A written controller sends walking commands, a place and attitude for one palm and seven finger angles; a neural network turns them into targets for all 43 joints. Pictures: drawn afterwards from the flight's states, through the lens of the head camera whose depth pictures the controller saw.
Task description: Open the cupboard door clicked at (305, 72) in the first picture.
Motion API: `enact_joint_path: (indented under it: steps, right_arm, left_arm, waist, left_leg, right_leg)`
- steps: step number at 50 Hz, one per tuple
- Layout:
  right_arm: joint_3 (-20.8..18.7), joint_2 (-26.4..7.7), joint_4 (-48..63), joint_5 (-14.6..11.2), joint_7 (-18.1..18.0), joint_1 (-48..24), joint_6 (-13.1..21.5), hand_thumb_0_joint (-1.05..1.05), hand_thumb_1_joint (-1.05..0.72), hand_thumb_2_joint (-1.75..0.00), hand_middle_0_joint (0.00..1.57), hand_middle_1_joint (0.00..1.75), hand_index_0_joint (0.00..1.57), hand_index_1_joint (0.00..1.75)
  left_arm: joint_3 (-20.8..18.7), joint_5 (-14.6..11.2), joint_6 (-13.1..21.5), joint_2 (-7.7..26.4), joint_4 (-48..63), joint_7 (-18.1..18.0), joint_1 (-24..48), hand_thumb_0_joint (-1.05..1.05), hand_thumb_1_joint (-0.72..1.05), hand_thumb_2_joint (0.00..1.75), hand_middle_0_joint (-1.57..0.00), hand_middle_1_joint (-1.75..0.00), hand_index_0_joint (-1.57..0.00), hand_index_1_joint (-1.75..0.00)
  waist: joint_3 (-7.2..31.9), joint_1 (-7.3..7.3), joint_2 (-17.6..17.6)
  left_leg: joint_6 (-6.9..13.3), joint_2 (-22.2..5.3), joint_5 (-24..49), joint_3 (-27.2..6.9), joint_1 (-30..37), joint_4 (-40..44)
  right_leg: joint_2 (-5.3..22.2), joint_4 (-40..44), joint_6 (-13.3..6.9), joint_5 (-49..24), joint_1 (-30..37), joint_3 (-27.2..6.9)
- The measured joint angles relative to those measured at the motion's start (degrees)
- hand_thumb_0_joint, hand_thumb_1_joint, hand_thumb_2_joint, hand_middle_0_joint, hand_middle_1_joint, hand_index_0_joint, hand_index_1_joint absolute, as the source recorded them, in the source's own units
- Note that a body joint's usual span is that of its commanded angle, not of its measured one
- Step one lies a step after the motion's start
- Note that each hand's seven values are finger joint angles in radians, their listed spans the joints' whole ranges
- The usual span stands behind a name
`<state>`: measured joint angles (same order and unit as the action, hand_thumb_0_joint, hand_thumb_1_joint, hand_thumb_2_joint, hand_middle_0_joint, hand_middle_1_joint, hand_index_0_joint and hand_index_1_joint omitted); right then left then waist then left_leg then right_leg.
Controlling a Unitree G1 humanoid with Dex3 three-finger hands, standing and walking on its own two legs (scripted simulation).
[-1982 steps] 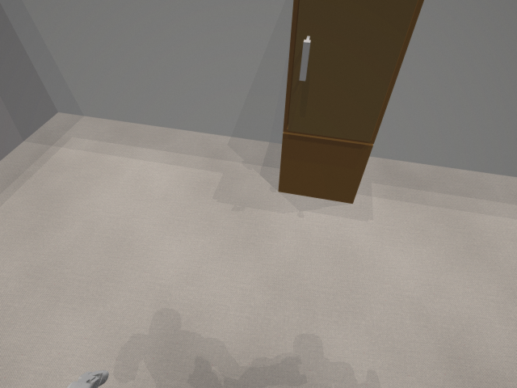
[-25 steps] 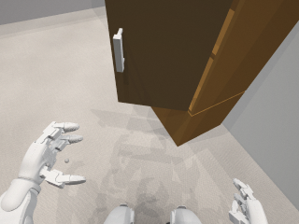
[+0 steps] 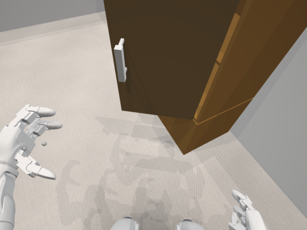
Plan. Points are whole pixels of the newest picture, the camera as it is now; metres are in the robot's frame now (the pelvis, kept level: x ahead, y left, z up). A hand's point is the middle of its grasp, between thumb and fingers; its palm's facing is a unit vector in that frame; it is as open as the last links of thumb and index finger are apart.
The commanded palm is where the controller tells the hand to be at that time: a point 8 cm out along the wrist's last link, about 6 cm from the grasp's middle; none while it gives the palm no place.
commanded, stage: raise the hand with hooked fingers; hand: left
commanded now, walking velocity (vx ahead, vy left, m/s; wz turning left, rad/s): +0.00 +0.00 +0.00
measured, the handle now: (122, 60) +0.62 +0.15 +0.05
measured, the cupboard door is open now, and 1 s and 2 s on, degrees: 54 54 54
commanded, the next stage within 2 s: move the hooked fingers beside the handle in 0.50 s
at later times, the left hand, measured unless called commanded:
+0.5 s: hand (53, 147) +0.28 +0.26 +0.07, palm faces -0.07 -1.00 -0.04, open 14.0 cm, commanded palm +0.26 +0.31 +0.07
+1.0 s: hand (74, 118) +0.36 +0.23 +0.07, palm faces -0.11 -0.99 -0.02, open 14.0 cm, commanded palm +0.34 +0.29 +0.06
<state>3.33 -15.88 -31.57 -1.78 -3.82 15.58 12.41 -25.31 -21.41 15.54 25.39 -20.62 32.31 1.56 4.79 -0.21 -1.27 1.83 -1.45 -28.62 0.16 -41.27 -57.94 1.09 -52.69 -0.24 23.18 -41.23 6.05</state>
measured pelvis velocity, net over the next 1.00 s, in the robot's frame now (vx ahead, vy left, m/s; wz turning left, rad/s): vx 0.00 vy -0.01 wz -0.02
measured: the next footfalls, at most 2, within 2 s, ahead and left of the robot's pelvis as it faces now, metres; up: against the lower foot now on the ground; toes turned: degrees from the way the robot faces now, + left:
none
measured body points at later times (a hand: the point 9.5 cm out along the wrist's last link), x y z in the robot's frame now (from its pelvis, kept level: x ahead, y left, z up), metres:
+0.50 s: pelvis -0.01 -0.01 +0.00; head +0.06 +0.00 +0.45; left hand +0.28 +0.31 +0.07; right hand +0.15 -0.26 -0.07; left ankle +0.00 +0.09 -0.68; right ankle +0.03 -0.13 -0.68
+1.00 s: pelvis +0.00 -0.01 +0.00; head +0.08 +0.00 +0.44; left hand +0.36 +0.28 +0.07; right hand +0.12 -0.27 -0.09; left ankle +0.00 +0.09 -0.68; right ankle +0.03 -0.13 -0.68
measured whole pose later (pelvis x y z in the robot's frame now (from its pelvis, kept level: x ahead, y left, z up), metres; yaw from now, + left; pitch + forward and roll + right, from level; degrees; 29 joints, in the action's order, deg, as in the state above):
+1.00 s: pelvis +0.00 -0.01 +0.00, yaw -1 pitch +14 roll -2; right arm 2.9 -16.5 -31.9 -1.9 -3.9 17.5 10.0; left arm -23.5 -17.2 15.9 26.0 -36.4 31.4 18.4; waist 5.0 -2.9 -1.0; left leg 1.1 -1.8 -27.4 1.2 -43.3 -56.6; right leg 0.7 -53.0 -1.0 22.5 -44.5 4.8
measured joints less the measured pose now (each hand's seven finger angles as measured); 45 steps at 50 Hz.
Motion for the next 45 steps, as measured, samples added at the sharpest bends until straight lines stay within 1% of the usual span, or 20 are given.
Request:
enact_joint_path:
  steps: [3, 6, 10, 13, 18, 25, 32, 34, 37, 41, 45]
  right_arm:
    - [-0.2, -0.6, 0.0, -0.3, 0.0, 0.5, -0.5, 0.01, -0.90, -0.90, 0.21, 0.30, 0.20, 0.30]
    - [-0.7, -1.1, 0.4, -0.3, 0.2, 1.1, -0.6, 0.02, -0.90, -0.90, 0.21, 0.30, 0.20, 0.30]
    - [-1.1, -1.3, 0.8, 0.0, 0.5, 1.7, -0.5, 0.02, -0.90, -0.90, 0.21, 0.30, 0.20, 0.30]
    - [-1.2, -1.2, 0.9, 0.0, 0.6, 1.8, -0.5, 0.02, -0.90, -0.90, 0.21, 0.30, 0.20, 0.30]
    - [-1.1, -0.9, 0.9, -0.1, 0.4, 1.5, -0.7, 0.02, -0.90, -0.90, 0.21, 0.30, 0.20, 0.30]
    - [-0.5, -0.5, 1.0, -0.2, 0.1, 0.8, -0.6, 0.02, -0.90, -0.90, 0.21, 0.30, 0.20, 0.30]
    - [-0.2, -0.4, 1.1, -0.3, -0.1, 0.4, -0.4, 0.01, -0.90, -0.90, 0.21, 0.30, 0.20, 0.30]
    - [-0.2, -0.6, 0.9, -0.3, -0.4, 0.5, -0.2, 0.01, -0.90, -0.90, 0.21, 0.30, 0.20, 0.30]
    - [0.0, -0.8, 0.2, -0.3, -0.9, 0.0, -0.3, 0.01, -0.90, -0.90, 0.21, 0.30, 0.20, 0.30]
    - [0.1, -0.8, -0.5, -0.2, -1.2, -0.4, -0.5, 0.01, -0.90, -0.90, 0.21, 0.30, 0.20, 0.30]
    - [-0.2, -0.6, -0.6, -0.1, -0.9, 0.3, -1.0, 0.01, -0.90, -0.90, 0.21, 0.30, 0.20, 0.30]
  left_arm:
    - [-0.7, 0.1, -1.3, 1.1, -3.0, 1.1, 1.6, -0.02, -0.50, 0.30, -0.30, -1.20, -0.30, -1.20]
    - [-0.2, 0.0, -1.8, 1.1, -3.9, 2.2, 1.4, -0.02, -0.50, 0.30, -0.30, -1.20, -0.30, -1.20]
    - [0.2, 0.2, -0.5, -0.1, -2.7, 2.2, -0.1, -0.02, -0.50, 0.30, -0.30, -1.20, -0.30, -1.20]
    - [-0.2, 0.0, 1.0, -0.8, -2.6, 1.4, -0.3, -0.02, -0.50, 0.30, -0.30, -1.20, -0.30, -1.20]
    - [-0.6, 0.4, 1.6, -0.9, -3.4, 0.4, 0.2, -0.02, -0.50, 0.30, -0.30, -1.20, -0.30, -1.20]
    - [0.2, 0.5, 1.1, -0.6, -4.2, 1.7, 0.3, -0.02, -0.50, 0.30, -0.30, -1.20, -0.30, -1.20]
    - [0.0, 0.1, 1.6, -0.8, -5.2, 1.7, 1.3, -0.02, -0.50, 0.30, -0.30, -1.20, -0.30, -1.20]
    - [0.6, 0.5, 1.5, -0.9, -6.2, 1.6, 2.7, -0.02, -0.50, 0.30, -0.30, -1.20, -0.30, -1.20]
    - [1.4, 1.4, 1.4, -0.6, -9.4, 1.4, 6.8, -0.02, -0.50, 0.30, -0.30, -1.20, -0.30, -1.20]
    - [1.8, 2.9, 1.2, 0.1, -12.7, 1.0, 12.2, -0.02, -0.50, 0.30, -0.30, -1.20, -0.30, -1.20]
    - [2.2, 3.8, 1.2, 0.5, -13.8, 0.5, 15.1, -0.02, -0.50, 0.30, -0.30, -1.20, -0.30, -1.20]
  waist:
    - [0.0, -0.43, -0.1]
    - [0.0, -0.75, -0.2]
    - [0.1, -1.02, 0.1]
    - [0.1, -1.13, 0.5]
    - [-0.3, -1.10, 0.4]
    - [-0.2, -0.75, 0.0]
    - [-0.2, -0.40, -0.1]
    - [-0.3, -0.22, -0.2]
    - [-0.6, -0.11, -0.1]
    - [-1.0, -0.77, 0.4]
    - [-0.6, -1.68, 0.5]
  left_leg:
    - [-0.1, 0.0, 0.4, 0.2, 0.2, 0.7]
    - [-0.1, -0.1, 0.8, 0.5, 0.4, 1.5]
    - [-0.2, -0.2, 1.0, 0.9, 0.7, 2.0]
    - [-0.4, -0.3, 1.0, 1.0, 0.9, 2.0]
    - [-0.6, -0.4, 1.1, 0.6, 1.0, 1.8]
    - [-0.7, -0.4, 1.4, 0.4, 1.2, 2.1]
    - [-0.8, -0.4, 1.4, 0.3, 1.1, 1.9]
    - [-0.8, -0.2, 1.4, 0.0, 0.7, 1.6]
    - [-0.8, -0.1, 1.3, -0.3, -0.2, 0.9]
    - [-0.9, -0.1, 1.3, -0.4, -1.7, 0.2]
    - [-0.9, -0.3, 1.2, 0.1, -2.1, 0.5]
  right_leg:
    - [-0.1, 0.5, -0.1, -0.3, 0.0, -0.1]
    - [-0.2, 1.0, -0.2, -0.7, 0.0, -0.5]
    - [-0.3, 1.2, -0.3, -0.9, 0.0, -0.9]
    - [-0.4, 1.0, -0.4, -0.8, 0.0, -1.0]
    - [-0.5, 0.8, -0.7, -0.7, 0.3, -0.6]
    - [-0.5, 1.0, -0.8, -1.0, 0.4, -0.5]
    - [-0.4, 0.7, -0.9, -0.8, 0.3, -0.3]
    - [-0.3, 0.5, -0.9, -0.7, 0.2, -0.1]
    - [-0.1, -0.1, -0.9, -0.6, -0.6, 0.2]
    - [-0.2, -0.8, -1.0, -0.5, -2.1, 0.3]
    - [-0.3, -0.7, -1.0, -0.6, -2.8, -0.3]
